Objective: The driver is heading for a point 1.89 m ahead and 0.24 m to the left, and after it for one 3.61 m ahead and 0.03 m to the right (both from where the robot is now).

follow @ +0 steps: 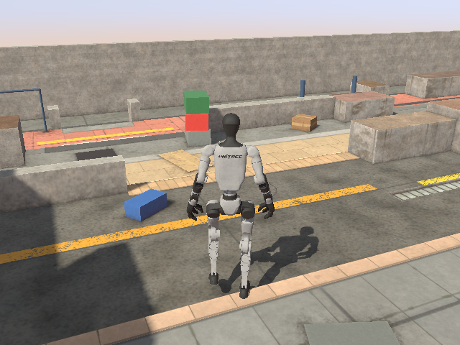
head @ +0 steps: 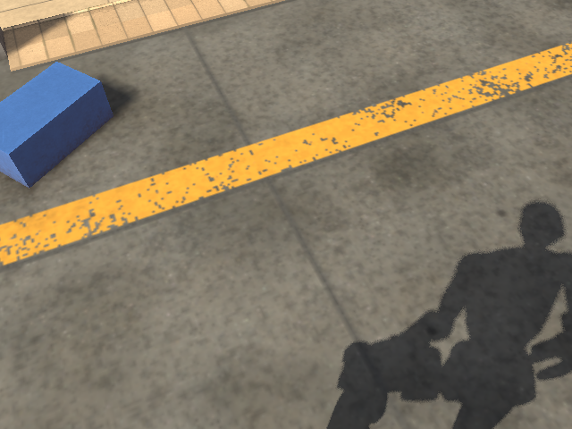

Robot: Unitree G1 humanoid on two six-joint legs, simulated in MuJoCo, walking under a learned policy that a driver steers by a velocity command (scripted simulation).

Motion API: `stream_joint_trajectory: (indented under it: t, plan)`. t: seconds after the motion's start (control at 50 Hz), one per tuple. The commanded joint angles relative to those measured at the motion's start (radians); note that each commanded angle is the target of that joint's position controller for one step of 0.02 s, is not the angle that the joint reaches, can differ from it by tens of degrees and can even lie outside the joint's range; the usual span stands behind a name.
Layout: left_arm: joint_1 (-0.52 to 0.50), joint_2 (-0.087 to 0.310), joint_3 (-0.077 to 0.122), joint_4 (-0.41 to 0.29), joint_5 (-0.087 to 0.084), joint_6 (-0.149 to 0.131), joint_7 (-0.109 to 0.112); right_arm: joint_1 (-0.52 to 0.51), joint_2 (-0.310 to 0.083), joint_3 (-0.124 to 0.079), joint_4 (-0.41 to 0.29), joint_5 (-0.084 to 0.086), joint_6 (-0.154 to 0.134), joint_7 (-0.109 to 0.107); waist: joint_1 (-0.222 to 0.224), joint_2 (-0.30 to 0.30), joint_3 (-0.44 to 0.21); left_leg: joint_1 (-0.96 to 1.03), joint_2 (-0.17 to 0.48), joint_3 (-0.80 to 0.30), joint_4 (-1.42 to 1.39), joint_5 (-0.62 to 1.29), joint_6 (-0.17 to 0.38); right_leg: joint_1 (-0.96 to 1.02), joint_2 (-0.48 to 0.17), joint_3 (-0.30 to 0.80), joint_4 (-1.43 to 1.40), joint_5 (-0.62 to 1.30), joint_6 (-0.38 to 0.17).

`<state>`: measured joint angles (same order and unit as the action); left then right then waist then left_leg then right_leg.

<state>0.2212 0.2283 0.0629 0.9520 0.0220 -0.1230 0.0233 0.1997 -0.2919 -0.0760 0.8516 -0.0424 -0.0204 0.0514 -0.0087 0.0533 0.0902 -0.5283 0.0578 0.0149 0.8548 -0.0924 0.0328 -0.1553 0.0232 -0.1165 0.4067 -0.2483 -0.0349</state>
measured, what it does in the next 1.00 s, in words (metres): goes down, turning left: left foot 0.10 m lower, then right foot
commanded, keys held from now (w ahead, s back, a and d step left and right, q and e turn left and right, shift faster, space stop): w+q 0.46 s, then w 0.18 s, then no key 0.36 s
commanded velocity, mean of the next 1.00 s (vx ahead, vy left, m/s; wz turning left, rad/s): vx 0.41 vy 0.00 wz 0.36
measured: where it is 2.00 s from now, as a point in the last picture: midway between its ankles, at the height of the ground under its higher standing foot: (290, 418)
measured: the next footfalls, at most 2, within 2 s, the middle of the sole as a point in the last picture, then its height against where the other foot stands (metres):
left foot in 0.20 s outside the picture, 0.10 m lower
right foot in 0.62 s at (325, 398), level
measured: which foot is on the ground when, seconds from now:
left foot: up 0.00-0.18, down 0.20-0.64, up 0.66-1.00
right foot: down 0.00-0.18, up 0.20-0.60, down 0.62-1.00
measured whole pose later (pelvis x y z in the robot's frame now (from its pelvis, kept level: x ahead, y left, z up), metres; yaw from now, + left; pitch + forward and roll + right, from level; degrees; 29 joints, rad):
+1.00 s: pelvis +0.48 +0.02 -0.10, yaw +22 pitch +0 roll -1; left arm 0.31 0.19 0.02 1.00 0.02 -0.06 0.01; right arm 0.14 -0.21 -0.03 0.94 -0.02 0.00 -0.01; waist 0.04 0.03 0.06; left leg -0.42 0.00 -0.03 0.67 -0.24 0.00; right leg -0.15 0.05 -0.07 0.35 -0.19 -0.06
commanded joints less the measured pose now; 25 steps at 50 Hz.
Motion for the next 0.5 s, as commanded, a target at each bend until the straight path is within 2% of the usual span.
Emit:
stream_joint_trajectory:
  t: [0.02, 0.04, 0.06, 0.08, 0.12, 0.14, 0.16, 0.18, 0.2, 0.22, 0.24, 0.26, 0.28, 0.3, 0.32, 0.36, 0.38, 0.42, 0.46, 0.5]
  plan:
    - [-0.184, 0.11, 0.029, -0.065, -0.013, -0.053, 0.004, 0.104, -0.011, -0.01, -0.026, 0.015, 0.002, 0.033, -0.108, -0.15, -0.087, 0.282, -0.031, 0.049, -0.182, 0.449, 0.007, -0.214, -0.15, 0.068, -0.16, -0.101, -0.05]
    - [-0.192, 0.099, 0.028, -0.057, -0.014, -0.059, 0.003, 0.128, -0.016, -0.011, -0.012, 0.024, 0.007, 0.034, -0.122, -0.143, -0.095, 0.374, -0.036, 0.062, -0.168, 0.531, 0.015, -0.272, -0.156, 0.046, -0.126, -0.139, -0.046]
    - [-0.186, 0.095, 0.028, -0.052, -0.012, -0.062, 0.0, 0.123, -0.029, -0.012, -0.016, 0.031, 0.013, 0.033, -0.122, -0.135, -0.075, 0.392, -0.028, 0.061, -0.159, 0.556, 0.02, -0.291, -0.172, 0.037, -0.1, -0.17, -0.041]
    - [-0.168, 0.093, 0.027, -0.047, 0.0, -0.061, 0.001, 0.093, -0.048, -0.015, -0.023, 0.033, 0.018, 0.029, -0.108, -0.122, -0.027, 0.351, -0.016, 0.057, -0.179, 0.53, 0.021, -0.266, -0.191, 0.038, -0.072, -0.194, -0.036]
    - [-0.088, 0.098, 0.027, -0.025, 0.013, -0.048, 0.006, 0.022, -0.07, -0.016, -0.033, 0.013, 0.022, 0.025, -0.062, -0.08, 0.076, 0.244, -0.003, 0.063, -0.279, 0.456, 0.024, -0.154, -0.214, 0.024, 0.033, -0.186, -0.034]
    - [-0.05, 0.108, 0.026, -0.017, 0.021, -0.034, 0.015, 0.028, -0.082, -0.019, -0.028, 0.004, 0.021, 0.025, -0.055, -0.052, 0.101, 0.21, 0.005, 0.059, -0.356, 0.414, 0.03, -0.079, -0.215, 0.008, 0.134, -0.117, -0.038]
    - [-0.051, 0.122, 0.027, -0.017, 0.024, -0.017, 0.023, 0.113, -0.087, -0.024, 0.0, -0.004, 0.016, 0.029, -0.09, -0.048, 0.073, 0.244, 0.012, 0.049, -0.434, 0.399, 0.057, -0.019, -0.21, -0.017, 0.296, 0.019, -0.041]
    - [-0.093, 0.138, 0.033, -0.027, 0.008, 0.002, 0.025, 0.271, -0.1, -0.036, 0.049, -0.007, 0.012, 0.03, -0.178, 0.004, -0.005, 0.393, 0.014, 0.03, -0.513, 0.417, 0.12, -0.043, -0.153, -0.064, 0.606, 0.077, -0.043]
    - [-0.139, 0.117, 0.031, -0.047, -0.003, 0.019, 0.012, 0.394, -0.125, -0.051, 0.104, -0.002, 0.008, 0.025, -0.256, 0.153, -0.057, 0.548, -0.002, 0.017, -0.572, 0.417, 0.177, -0.172, -0.019, -0.099, 0.987, -0.214, -0.051]
    - [-0.055, 0.06, 0.019, -0.102, 0.01, 0.023, -0.006, 0.387, -0.199, -0.05, 0.11, -0.001, -0.005, 0.019, -0.11, 0.3, -0.033, 0.686, 0.058, -0.084, -0.3, 0.77, 0.158, -0.476, 0.013, 0.015, 1.159, -0.388, -0.064]
    - [0.028, 0.051, 0.001, -0.124, 0.025, 0.017, -0.01, 0.372, -0.157, -0.027, 0.08, 0.016, -0.02, 0.01, -0.052, 0.253, -0.136, 0.814, 0.163, -0.306, -0.271, 0.888, 0.225, -0.634, -0.026, 0.132, 1.14, -0.291, -0.065]
    - [0.023, 0.085, 0.002, -0.115, 0.036, 0.02, -0.013, 0.338, -0.117, -0.021, 0.059, 0.022, -0.021, 0.0, -0.045, 0.109, -0.17, 0.819, 0.217, -0.452, -0.336, 0.65, 0.276, -0.722, -0.052, 0.147, 1.142, -0.216, -0.048]
    - [0.018, 0.078, -0.009, -0.136, 0.041, 0.02, -0.014, 0.257, -0.222, -0.052, 0.02, 0.014, -0.019, -0.035, -0.021, 0.176, -0.249, 0.813, 0.342, -0.764, -0.478, 0.052, 0.396, -0.825, -0.068, 0.179, 1.157, -0.238, -0.015]
    - [-0.072, 0.133, -0.003, -0.13, 0.048, 0.023, -0.013, 0.155, -0.171, -0.038, -0.025, 0.004, -0.028, -0.06, -0.004, -0.022, -0.17, 0.658, 0.359, -0.809, -0.574, -0.086, 0.391, -0.802, -0.127, 0.215, 1.041, -0.14, 0.036]
    - [-0.153, 0.155, 0.006, -0.148, 0.042, 0.041, -0.021, 0.141, -0.163, -0.029, -0.018, 0.015, -0.033, -0.067, 0.002, -0.11, -0.09, 0.474, 0.31, -0.71, -0.591, -0.016, 0.368, -0.685, -0.14, 0.214, 0.903, -0.078, 0.072]
    - [-0.201, 0.123, -0.004, -0.158, 0.035, 0.075, -0.027, 0.194, -0.17, -0.032, 0.017, 0.028, -0.045, -0.07, -0.003, -0.092, -0.042, 0.333, 0.201, -0.532, -0.589, 0.177, 0.307, -0.537, -0.151, 0.188, 0.711, -0.029, 0.107]
    - [-0.216, 0.099, -0.014, -0.156, 0.03, 0.084, -0.03, 0.212, -0.149, -0.027, 0.034, 0.031, -0.047, -0.068, -0.015, -0.068, -0.046, 0.311, 0.143, -0.446, -0.589, 0.255, 0.279, -0.481, -0.14, 0.163, 0.638, 0.0, 0.112]
    - [-0.247, 0.069, -0.025, -0.174, 0.012, 0.081, -0.041, 0.234, -0.113, -0.024, 0.048, 0.039, -0.041, -0.06, -0.038, -0.024, -0.068, 0.35, 0.06, -0.335, -0.562, 0.362, 0.233, -0.429, -0.11, 0.135, 0.473, 0.103, 0.096]
    - [-0.291, 0.053, -0.031, -0.19, 0.0, 0.073, -0.046, 0.259, -0.1, -0.026, 0.052, 0.042, -0.032, -0.056, -0.07, -0.022, -0.089, 0.414, 0.03, -0.307, -0.537, 0.391, 0.202, -0.407, -0.071, 0.113, 0.348, 0.187, 0.078]
    - [-0.317, 0.043, -0.035, -0.201, -0.002, 0.07, -0.046, 0.275, -0.092, -0.026, 0.061, 0.036, -0.027, -0.053, -0.088, -0.012, -0.09, 0.455, 0.035, -0.297, -0.521, 0.367, 0.184, -0.39, -0.053, 0.097, 0.266, 0.215, 0.063]
Velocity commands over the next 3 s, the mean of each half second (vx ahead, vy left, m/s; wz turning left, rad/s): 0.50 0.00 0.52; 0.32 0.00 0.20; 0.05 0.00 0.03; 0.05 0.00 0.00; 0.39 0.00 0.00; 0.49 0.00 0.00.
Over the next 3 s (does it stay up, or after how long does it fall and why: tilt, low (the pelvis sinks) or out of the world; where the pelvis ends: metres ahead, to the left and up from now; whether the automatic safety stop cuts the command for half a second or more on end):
stays up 0.95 0.26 -0.10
